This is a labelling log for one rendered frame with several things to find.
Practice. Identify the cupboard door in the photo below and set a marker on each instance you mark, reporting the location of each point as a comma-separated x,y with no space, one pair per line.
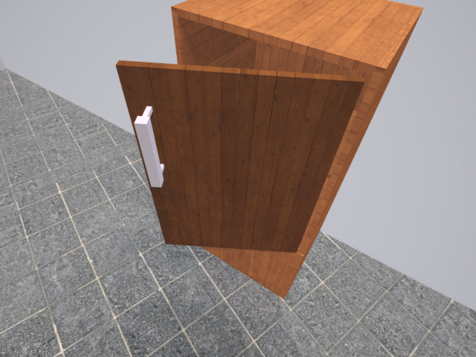
246,152

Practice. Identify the handle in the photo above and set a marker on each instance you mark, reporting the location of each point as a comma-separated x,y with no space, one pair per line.
149,150

